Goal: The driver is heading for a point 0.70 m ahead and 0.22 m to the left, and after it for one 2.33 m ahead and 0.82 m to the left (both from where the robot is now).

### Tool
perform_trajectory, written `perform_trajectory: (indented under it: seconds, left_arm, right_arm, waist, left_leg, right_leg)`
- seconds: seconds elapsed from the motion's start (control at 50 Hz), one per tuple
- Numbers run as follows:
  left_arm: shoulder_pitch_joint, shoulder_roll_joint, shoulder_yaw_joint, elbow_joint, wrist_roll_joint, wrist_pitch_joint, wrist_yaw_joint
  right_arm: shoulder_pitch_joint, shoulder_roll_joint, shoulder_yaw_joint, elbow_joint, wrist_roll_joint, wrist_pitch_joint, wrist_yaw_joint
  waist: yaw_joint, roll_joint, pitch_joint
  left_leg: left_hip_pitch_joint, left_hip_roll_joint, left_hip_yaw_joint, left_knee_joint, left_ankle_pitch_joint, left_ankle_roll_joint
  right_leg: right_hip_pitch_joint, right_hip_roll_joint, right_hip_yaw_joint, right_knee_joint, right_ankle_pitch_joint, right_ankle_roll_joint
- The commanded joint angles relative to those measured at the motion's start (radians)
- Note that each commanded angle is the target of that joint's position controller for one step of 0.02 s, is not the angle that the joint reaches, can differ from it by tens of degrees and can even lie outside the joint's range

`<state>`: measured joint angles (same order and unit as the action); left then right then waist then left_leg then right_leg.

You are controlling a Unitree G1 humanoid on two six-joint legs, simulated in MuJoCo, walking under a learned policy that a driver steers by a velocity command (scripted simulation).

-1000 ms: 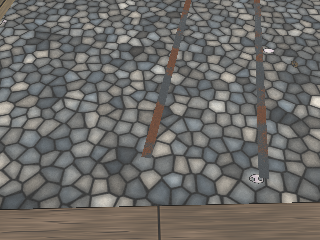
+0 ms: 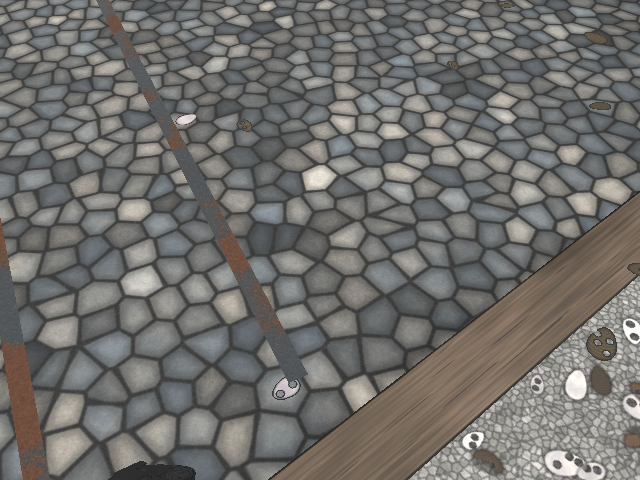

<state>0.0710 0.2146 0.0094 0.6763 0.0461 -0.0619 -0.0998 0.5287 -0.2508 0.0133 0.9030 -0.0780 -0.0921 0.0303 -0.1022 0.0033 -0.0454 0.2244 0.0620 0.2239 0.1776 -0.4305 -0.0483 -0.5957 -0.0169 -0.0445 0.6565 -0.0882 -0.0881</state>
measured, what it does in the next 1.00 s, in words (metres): walks ahead, turning left: right foot, then left foot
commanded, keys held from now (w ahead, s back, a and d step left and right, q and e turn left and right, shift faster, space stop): w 0.02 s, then w+q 0.94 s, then q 0.04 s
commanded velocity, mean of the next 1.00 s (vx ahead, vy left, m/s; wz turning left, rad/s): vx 0.49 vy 0.00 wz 0.37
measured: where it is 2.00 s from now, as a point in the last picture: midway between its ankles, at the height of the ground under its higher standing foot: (229, 424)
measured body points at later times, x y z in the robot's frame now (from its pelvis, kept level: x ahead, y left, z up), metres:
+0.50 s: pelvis +0.25 -0.02 +0.02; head +0.26 -0.01 +0.47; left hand +0.18 +0.19 -0.13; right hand +0.47 -0.20 -0.08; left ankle +0.38 +0.14 -0.66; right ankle +0.13 -0.12 -0.72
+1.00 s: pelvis +0.55 +0.06 -0.07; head +0.55 +0.06 +0.38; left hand +0.68 +0.31 -0.15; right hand +0.60 -0.17 -0.20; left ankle +0.36 +0.13 -0.72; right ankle +0.76 +0.00 -0.79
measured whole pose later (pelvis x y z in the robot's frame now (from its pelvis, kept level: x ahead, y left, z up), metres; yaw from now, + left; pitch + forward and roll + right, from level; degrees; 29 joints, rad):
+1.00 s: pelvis +0.55 +0.06 -0.07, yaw +27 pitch +1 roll +2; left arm 0.06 0.21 -0.06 0.70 0.09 -0.06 -0.05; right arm 0.51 -0.20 0.01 0.89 -0.06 -0.12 0.05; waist -0.16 -0.05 -0.03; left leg -0.27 -0.15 -0.17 1.06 -0.81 0.06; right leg -0.49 -0.08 0.06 0.41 0.40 0.04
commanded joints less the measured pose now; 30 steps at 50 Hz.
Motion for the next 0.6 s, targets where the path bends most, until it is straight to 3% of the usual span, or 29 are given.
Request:
perform_trajectory:
  seconds: [0.02, 0.04, 0.06, 0.08, 0.1, 0.12, 0.14, 0.16, 0.18, 0.2, 0.22, 0.24, 0.3, 0.34, 0.38, 0.4, 0.42, 0.46, 0.48, 0.52, 0.56, 0.58, 0.6]
  left_arm:
    - [0.109, 0.181, 0.071, -0.039, -0.024, -0.021, 0.032]
    - [0.306, 0.212, 0.087, 0.021, -0.012, -0.018, 0.055]
    - [0.555, 0.217, 0.082, 0.074, -0.009, -0.009, 0.072]
    - [0.713, 0.186, 0.077, 0.139, 0.028, -0.017, 0.074]
    - [0.622, 0.246, 0.096, 0.166, 0.03, -0.039, 0.076]
    - [0.364, 0.285, 0.112, 0.121, -0.029, -0.003, 0.094]
    - [0.289, 0.203, 0.084, 0.097, -0.043, -0.002, 0.09]
    - [0.312, 0.032, 0.031, 0.12, -0.013, -0.039, 0.079]
    - [0.27, -0.017, 0.012, 0.115, -0.006, -0.044, 0.08]
    - [0.225, -0.011, 0.011, 0.11, 0.006, -0.051, 0.085]
    - [0.219, 0.02, 0.016, 0.114, 0.014, -0.059, 0.087]
    - [0.231, 0.044, 0.018, 0.125, 0.027, -0.065, 0.088]
    - [0.298, 0.063, 0.013, 0.162, 0.063, -0.072, 0.095]
    - [0.356, 0.078, 0.007, 0.183, 0.057, -0.064, 0.082]
    - [0.419, 0.087, 0.003, 0.218, 0.058, -0.054, 0.063]
    - [0.435, 0.091, 0.001, 0.219, 0.066, -0.054, 0.06]
    - [0.452, 0.098, -0.001, 0.244, 0.081, -0.055, 0.058]
    - [0.46, 0.091, -0.002, 0.257, 0.071, -0.055, 0.068]
    - [0.463, 0.088, -0.002, 0.259, 0.063, -0.055, 0.075]
    - [0.447, 0.111, 0.005, 0.252, 0.059, -0.051, 0.082]
    - [0.376, 0.192, 0.03, 0.225, 0.061, -0.054, 0.088]
    - [0.333, 0.234, 0.045, 0.22, 0.065, -0.054, 0.084]
    - [0.438, 0.208, 0.04, 0.241, 0.07, -0.056, 0.074]
  right_arm:
    - [-0.059, -0.218, -0.053, -0.038, -0.015, -0.018, 0.01]
    - [0.046, -0.131, -0.027, -0.034, -0.045, -0.025, 0.019]
    - [0.132, -0.036, 0.019, -0.043, -0.063, -0.035, 0.058]
    - [-0.145, -0.077, -0.012, -0.071, 0.008, -0.028, 0.075]
    - [-0.258, -0.077, -0.023, -0.109, 0.032, -0.041, 0.068]
    - [-0.219, -0.119, -0.047, -0.124, 0.138, -0.015, 0.003]
    - [-0.16, -0.109, -0.045, -0.098, 0.118, 0.012, -0.017]
    - [-0.167, -0.036, -0.012, -0.095, -0.026, 0.002, 0.022]
    - [-0.152, -0.011, -0.013, -0.091, -0.037, 0.012, 0.03]
    - [-0.139, 0.02, -0.007, -0.086, -0.021, 0.016, 0.038]
    - [-0.149, 0.022, -0.007, -0.084, -0.008, 0.013, 0.048]
    - [-0.186, 0.01, -0.01, -0.093, 0.001, 0.012, 0.052]
    - [-0.309, -0.007, -0.015, -0.124, 0.021, 0.011, 0.057]
    - [-0.394, -0.009, -0.022, -0.14, 0.017, 0.019, 0.068]
    - [-0.425, -0.001, -0.025, -0.151, 0.01, 0.034, 0.075]
    - [-0.421, 0.003, -0.028, -0.155, -0.003, 0.032, 0.074]
    - [-0.391, 0.007, -0.03, -0.15, -0.008, 0.03, 0.076]
    - [-0.433, -0.017, -0.043, -0.156, 0.0, 0.019, 0.066]
    - [-0.463, -0.024, -0.048, -0.166, 0.003, 0.014, 0.061]
    - [-0.467, -0.028, -0.057, -0.18, 0.012, 0.013, 0.056]
    - [-0.369, -0.068, -0.078, -0.172, 0.035, -0.002, 0.049]
    - [-0.227, -0.11, -0.099, -0.129, 0.051, -0.021, 0.041]
    - [-0.137, -0.18, -0.129, -0.1, 0.046, -0.04, 0.016]
  waist:
    - [0.178, 0.094, 0.034]
    - [0.195, -0.011, -0.173]
    - [0.259, -0.169, -0.423]
    - [0.376, -0.084, -0.227]
    - [0.314, -0.108, 0.002]
    - [0.177, -0.068, 0.042]
    - [0.113, -0.003, 0.057]
    - [0.117, -0.131, -0.017]
    - [0.071, -0.115, 0.041]
    - [0.047, -0.091, 0.066]
    - [0.047, -0.088, 0.077]
    - [0.053, -0.066, 0.074]
    - [0.091, -0.042, 0.065]
    - [0.122, -0.04, 0.063]
    - [0.134, -0.07, 0.09]
    - [0.13, -0.069, 0.093]
    - [0.108, -0.075, 0.1]
    - [0.119, -0.046, 0.114]
    - [0.126, -0.051, 0.113]
    - [0.103, -0.073, 0.107]
    - [0.032, -0.096, 0.087]
    - [-0.03, -0.068, 0.064]
    - [-0.001, 0.03, -0.008]
  left_leg:
    - [-0.305, 0.171, 0.019, 0.304, 1.126, 0.18]
    - [-0.596, 0.114, 0.012, 0.597, 0.905, 0.116]
    - [-0.839, -0.034, -0.07, 0.878, 0.076, 0.065]
    - [-0.988, -0.092, -0.234, 1.152, -0.093, 0.088]
    - [-1.081, -0.019, -0.307, 1.205, -0.013, 0.117]
    - [-0.929, 0.0, -0.28, 1.167, 0.072, 0.102]
    - [-0.802, 0.029, -0.292, 1.086, 0.093, 0.091]
    - [-0.757, 0.093, -0.329, 1.155, 0.082, 0.12]
    - [-0.749, 0.09, -0.332, 1.117, 0.06, 0.134]
    - [-0.782, 0.075, -0.323, 1.082, 0.095, 0.145]
    - [-0.821, 0.068, -0.312, 1.062, 0.164, 0.154]
    - [-0.874, 0.073, -0.315, 1.026, 0.252, 0.157]
    - [-0.968, 0.075, -0.308, 0.812, 0.495, 0.126]
    - [-0.916, 0.042, -0.253, 0.649, 0.615, 0.1]
    - [-0.88, 0.021, -0.227, 0.629, 0.606, 0.093]
    - [-0.848, 0.009, -0.214, 0.667, 0.637, 0.098]
    - [-0.911, 0.031, -0.272, 0.756, 0.654, 0.107]
    - [-1.075, 0.036, -0.287, 0.697, 0.568, 0.125]
    - [-1.064, 0.025, -0.259, 0.671, 0.501, 0.127]
    - [-0.877, -0.019, -0.174, 0.658, 0.347, 0.132]
    - [-0.584, -0.099, -0.112, 0.65, 0.271, 0.144]
    - [-0.399, -0.144, -0.102, 0.564, 0.329, 0.166]
    - [-0.12, -0.17, -0.131, 0.535, 0.486, 0.242]
  right_leg:
    - [0.452, 0.115, -0.056, -0.033, 0.061, -0.075]
    - [0.923, 0.024, 0.072, 0.103, 0.234, -0.182]
    - [1.271, -0.293, 0.578, -0.105, 0.128, -0.39]
    - [1.111, -0.322, 0.713, -0.283, 0.003, -0.312]
    - [0.852, -0.302, 0.59, -0.343, -0.139, -0.223]
    - [0.638, -0.324, 0.477, -0.337, 0.268, -0.183]
    - [0.478, -0.277, 0.34, -0.362, 0.373, -0.137]
    - [0.381, -0.272, 0.266, -0.412, 0.123, -0.181]
    - [0.283, -0.268, 0.28, -0.476, -0.012, -0.173]
    - [0.248, -0.258, 0.256, -0.523, -0.098, -0.164]
    - [0.246, -0.244, 0.219, -0.552, -0.117, -0.158]
    - [0.267, -0.246, 0.184, -0.57, -0.091, -0.158]
    - [0.383, -0.23, 0.052, -0.57, 0.091, -0.151]
    - [0.397, -0.191, -0.046, -0.547, 0.199, -0.136]
    - [0.405, -0.209, -0.064, -0.547, 0.225, -0.136]
    - [0.407, -0.209, -0.074, -0.521, 0.227, -0.133]
    - [0.482, -0.263, -0.044, -0.479, 0.275, -0.143]
    - [0.694, -0.287, -0.042, -0.429, 0.341, -0.129]
    - [0.735, -0.277, -0.059, -0.405, 0.386, -0.108]
    - [0.674, -0.261, -0.129, -0.349, 0.622, -0.076]
    - [0.543, -0.246, -0.184, -0.203, 0.891, -0.047]
    - [0.46, -0.217, -0.208, -0.018, 0.891, -0.023]
    - [0.256, -0.165, -0.216, 0.231, 0.672, 0.029]
Keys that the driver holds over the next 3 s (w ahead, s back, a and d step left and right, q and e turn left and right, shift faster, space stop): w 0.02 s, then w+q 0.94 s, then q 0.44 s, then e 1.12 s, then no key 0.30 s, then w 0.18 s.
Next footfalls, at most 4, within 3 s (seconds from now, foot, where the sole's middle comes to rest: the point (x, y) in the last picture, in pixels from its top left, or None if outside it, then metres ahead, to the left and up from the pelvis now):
0.02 right None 0.17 -0.12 -0.75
0.58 left None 0.40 0.14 -0.75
1.04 right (297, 397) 0.77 0.01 -0.90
1.46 left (172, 431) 0.72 0.31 -0.90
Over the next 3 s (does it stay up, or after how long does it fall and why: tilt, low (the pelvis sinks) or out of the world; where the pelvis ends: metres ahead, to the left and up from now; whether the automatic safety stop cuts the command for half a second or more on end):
stays up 0.78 0.19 -0.13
